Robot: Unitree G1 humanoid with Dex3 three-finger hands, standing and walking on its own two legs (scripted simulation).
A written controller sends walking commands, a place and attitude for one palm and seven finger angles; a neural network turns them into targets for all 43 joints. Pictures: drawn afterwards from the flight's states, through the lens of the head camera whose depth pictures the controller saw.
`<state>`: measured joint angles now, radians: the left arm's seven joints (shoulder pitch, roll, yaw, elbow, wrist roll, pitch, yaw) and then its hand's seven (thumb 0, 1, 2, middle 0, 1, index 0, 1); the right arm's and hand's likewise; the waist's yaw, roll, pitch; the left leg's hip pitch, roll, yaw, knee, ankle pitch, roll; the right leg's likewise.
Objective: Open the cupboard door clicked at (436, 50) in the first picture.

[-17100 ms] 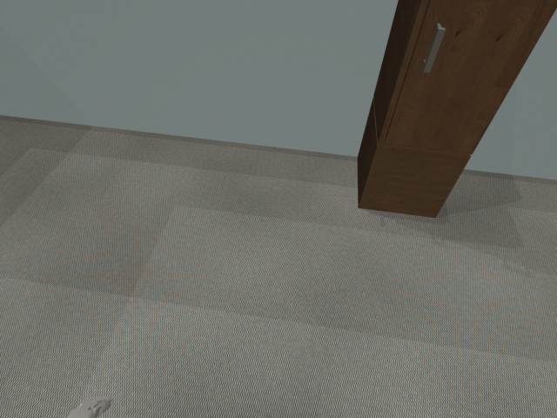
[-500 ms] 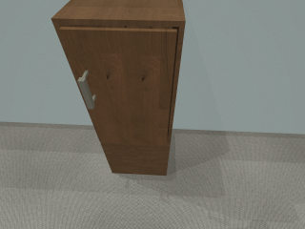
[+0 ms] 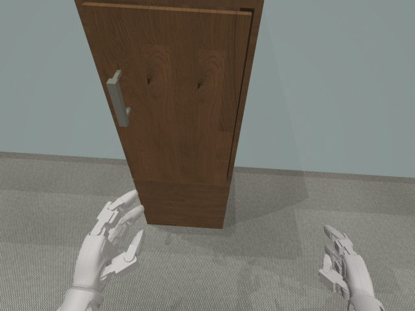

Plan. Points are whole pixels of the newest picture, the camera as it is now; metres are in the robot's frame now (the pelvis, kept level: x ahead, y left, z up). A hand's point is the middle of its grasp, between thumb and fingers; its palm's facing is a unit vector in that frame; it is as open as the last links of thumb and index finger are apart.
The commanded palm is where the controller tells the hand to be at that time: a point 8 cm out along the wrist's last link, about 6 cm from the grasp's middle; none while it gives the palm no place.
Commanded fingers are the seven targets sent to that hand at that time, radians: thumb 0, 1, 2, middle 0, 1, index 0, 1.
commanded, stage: raise the hand with hooked fingers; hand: left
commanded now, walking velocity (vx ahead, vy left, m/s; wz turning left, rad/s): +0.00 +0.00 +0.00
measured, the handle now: (121, 99) +0.57 +0.25 +0.09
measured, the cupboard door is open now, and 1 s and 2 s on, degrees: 0 0 0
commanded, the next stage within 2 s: move the hooked fingers beside the handle in 1.74 s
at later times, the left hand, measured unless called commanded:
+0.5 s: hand (88, 251) +0.21 +0.22 +0.04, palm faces +0.00 -1.00 -0.02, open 11.2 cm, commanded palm +0.18 +0.28 +0.05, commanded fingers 0.00 -0.13 0.46 -0.27 -0.96 -0.27 -0.96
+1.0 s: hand (43, 211) +0.26 +0.29 +0.09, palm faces +0.06 -1.00 -0.07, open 13.8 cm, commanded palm +0.23 +0.34 +0.09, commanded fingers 0.00 -0.50 0.30 -0.30 -1.20 -0.30 -1.20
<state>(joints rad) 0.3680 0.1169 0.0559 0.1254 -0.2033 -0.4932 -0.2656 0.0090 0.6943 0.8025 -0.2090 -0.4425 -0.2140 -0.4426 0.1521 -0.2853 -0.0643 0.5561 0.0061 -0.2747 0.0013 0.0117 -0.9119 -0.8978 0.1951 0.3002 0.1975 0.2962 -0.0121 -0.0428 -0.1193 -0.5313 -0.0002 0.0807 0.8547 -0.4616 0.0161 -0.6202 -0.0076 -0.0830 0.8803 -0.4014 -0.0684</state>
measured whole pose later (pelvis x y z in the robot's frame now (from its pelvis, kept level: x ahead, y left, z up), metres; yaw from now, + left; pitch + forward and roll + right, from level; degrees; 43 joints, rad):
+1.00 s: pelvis +0.00 +0.03 +0.01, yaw +2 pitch +7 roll -2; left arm 0.07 0.38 0.34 0.23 -0.32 -0.22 -0.40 -0.01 -0.45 0.32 -0.29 -1.16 -0.30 -1.16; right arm 0.24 -0.27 0.07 0.55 0.04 -0.25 -0.07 0.01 -0.90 -0.90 0.20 0.30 0.20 0.30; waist 0.02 0.03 -0.06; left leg -0.51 0.00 0.03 0.84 -0.45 0.05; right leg -0.53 -0.01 -0.13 0.77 -0.35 -0.03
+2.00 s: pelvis -0.01 +0.02 +0.02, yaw +2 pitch +6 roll -1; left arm -0.19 0.45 0.44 0.54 -0.32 -0.20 -0.52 -0.01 -0.51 0.30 -0.30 -1.20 -0.30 -1.20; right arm 0.26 -0.29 0.07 0.59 0.04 -0.21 -0.09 0.01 -0.90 -0.90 0.20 0.30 0.20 0.30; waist 0.01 0.02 -0.03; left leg -0.46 0.00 0.03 0.76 -0.40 0.04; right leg -0.49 0.01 -0.12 0.70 -0.31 -0.05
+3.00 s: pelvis +0.00 +0.03 +0.00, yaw +0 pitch +15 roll -2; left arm -0.75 0.64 0.48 1.11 -0.16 -0.33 -0.50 -0.01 -0.50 0.30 -0.30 -1.20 -0.30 -1.20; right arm 0.38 -0.30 0.06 0.61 0.01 -0.03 -0.05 0.01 -0.90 -0.90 0.20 0.30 0.20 0.30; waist -0.11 0.00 -0.07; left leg -0.68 0.02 0.06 0.85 -0.43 0.05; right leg -0.71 0.02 -0.10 0.76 -0.31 -0.03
